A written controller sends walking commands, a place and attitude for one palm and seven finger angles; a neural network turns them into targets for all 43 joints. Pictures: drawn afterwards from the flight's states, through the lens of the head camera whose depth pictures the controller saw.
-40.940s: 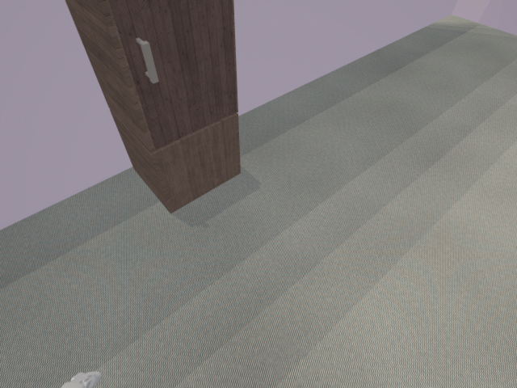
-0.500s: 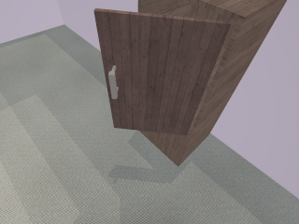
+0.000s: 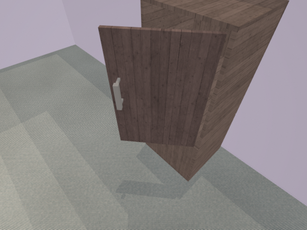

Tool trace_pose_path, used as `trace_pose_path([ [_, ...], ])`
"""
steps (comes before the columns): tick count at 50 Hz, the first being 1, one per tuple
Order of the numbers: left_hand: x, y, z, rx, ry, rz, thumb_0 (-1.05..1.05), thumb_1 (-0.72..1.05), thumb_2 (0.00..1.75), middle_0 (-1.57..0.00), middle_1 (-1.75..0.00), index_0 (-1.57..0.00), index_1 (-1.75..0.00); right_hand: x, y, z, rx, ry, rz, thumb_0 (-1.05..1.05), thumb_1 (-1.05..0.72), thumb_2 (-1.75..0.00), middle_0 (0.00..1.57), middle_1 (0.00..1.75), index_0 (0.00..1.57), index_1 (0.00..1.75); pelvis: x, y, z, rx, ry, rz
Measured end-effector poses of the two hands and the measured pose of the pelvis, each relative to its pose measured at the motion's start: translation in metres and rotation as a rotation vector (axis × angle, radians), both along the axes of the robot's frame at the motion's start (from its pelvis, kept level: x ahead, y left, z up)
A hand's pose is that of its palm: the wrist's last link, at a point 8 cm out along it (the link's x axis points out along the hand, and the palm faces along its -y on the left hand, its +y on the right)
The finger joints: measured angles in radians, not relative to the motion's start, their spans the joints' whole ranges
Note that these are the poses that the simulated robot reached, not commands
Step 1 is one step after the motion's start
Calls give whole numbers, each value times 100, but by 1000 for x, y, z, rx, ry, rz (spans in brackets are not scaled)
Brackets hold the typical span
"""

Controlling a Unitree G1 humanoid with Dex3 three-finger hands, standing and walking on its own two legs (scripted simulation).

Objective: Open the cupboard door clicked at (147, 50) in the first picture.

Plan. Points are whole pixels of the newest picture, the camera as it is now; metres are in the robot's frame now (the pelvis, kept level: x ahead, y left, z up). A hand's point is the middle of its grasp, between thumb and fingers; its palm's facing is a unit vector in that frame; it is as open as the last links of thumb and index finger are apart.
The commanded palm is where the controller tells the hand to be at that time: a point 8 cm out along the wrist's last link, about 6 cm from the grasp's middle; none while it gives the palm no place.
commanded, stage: look again from close up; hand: left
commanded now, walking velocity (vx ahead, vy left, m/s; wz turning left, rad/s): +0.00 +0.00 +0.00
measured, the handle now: (119, 94) +0.59 +0.18 +0.01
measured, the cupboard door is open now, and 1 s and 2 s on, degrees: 40 40 40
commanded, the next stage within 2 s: shuffle to correct the standing spot in 0.40 s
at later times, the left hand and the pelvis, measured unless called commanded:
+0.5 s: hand out of the picture +0.03 +0.23 -0.15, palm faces -0.02 -0.95 -0.30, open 7.4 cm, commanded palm none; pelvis -0.03 +0.00 +0.01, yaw +1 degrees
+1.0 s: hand out of the picture -0.04 +0.16 -0.18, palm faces +0.01 -0.99 -0.12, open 7.4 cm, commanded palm none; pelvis +0.03 +0.02 +0.00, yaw -3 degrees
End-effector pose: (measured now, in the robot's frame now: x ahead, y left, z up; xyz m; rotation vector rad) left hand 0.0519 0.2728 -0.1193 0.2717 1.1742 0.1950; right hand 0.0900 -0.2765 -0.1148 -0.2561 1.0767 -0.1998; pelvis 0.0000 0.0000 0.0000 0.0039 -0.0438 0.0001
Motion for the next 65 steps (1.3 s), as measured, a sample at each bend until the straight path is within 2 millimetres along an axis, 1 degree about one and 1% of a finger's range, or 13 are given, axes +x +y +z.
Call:
trace_pose_path([
  [4, 13, 7, 10, 17, -58, -20, 1, 90, 89, -20, -30, -20, -30, 5, -8, 10, -18, -30, 25, 1, -90, -90, 21, 30, 20, 30, -7, -2, 3, -1, -6, 5],
  [7, 20, 10, 16, 27, -87, -32, 1, 90, 89, -20, -30, -20, -30, 2, -12, 14, -26, -34, 36, 1, -90, -90, 21, 30, 20, 30, -12, -2, 5, -1, -7, 7],
  [11, 21, 14, 20, 35, -100, -40, 1, 90, 89, -20, -30, -20, -30, -9, -15, 15, -30, -14, 39, 1, -90, -90, 21, 30, 20, 30, -17, -2, 7, 0, -8, 11],
  [14, 16, 14, 20, 34, -90, -41, 1, 90, 89, -20, -30, -20, -30, -23, -14, 12, -26, 21, 34, 1, -90, -90, 21, 30, 20, 30, -20, -2, 8, 0, -9, 12],
  [19, -1, 12, 14, 19, -41, -33, 1, 90, 89, -20, -30, -20, -30, -51, -9, 5, -10, 97, 15, 1, -90, -90, 21, 30, 20, 30, -24, -1, 9, -1, -11, 13],
  [28, -46, -2, -4, -31, 90, 1, 1, 90, 89, -20, -30, -20, -30, -98, 10, -5, 26, 227, -31, 1, -90, -90, 21, 30, 20, 30, -27, 3, 10, -3, -10, 8],
  [37, -92, -35, -25, -139, 232, 40, 1, 90, 89, -20, -30, -20, -30, -131, 52, -18, 100, 309, -100, 0, -91, -90, 20, 30, 20, 30, -16, 11, 6, -10, -9, -26],
  [43, -108, -52, -32, -199, 299, 75, 1, 90, 89, -20, -30, -20, -30, -139, 80, -25, 143, 347, -145, 0, -90, -90, 20, 30, 20, 30, 0, 18, 1, -12, -5, -35],
  [48, -100, -57, -32, -207, 328, 79, 1, 91, 89, -20, -30, -20, -30, -135, 93, -29, 168, 358, -186, 0, -90, -90, 21, 30, 20, 30, 19, 19, -2, 1, 3, -50],
  [52, -75, -60, -30, -188, 315, 72, 1, 91, 89, -20, -30, -20, -30, -125, 95, -33, 181, 369, -209, 0, -90, -90, 21, 30, 20, 30, 34, 15, -3, -5, 8, -60],
  [55, -55, -63, -30, -173, 282, 68, 1, 91, 89, -19, -30, -20, -30, -113, 93, -33, 179, 369, -213, 0, -90, -90, 21, 30, 20, 30, 41, 11, -2, -13, 14, -56],
  [60, -25, -63, -28, -160, 229, 46, 1, 91, 89, -20, -30, -20, -30, -83, 87, -30, 162, 320, -205, 0, -91, -90, 20, 30, 20, 30, 40, 9, 2, -15, 22, -51],
  [65, -15, -44, -26, -116, 192, 40, 3, 93, 89, -20, -30, -20, -30, -73, 69, -27, 115, 279, -190, 2, -93, -90, 21, 30, 20, 30, 30, 12, 1, -11, 19, -54],
])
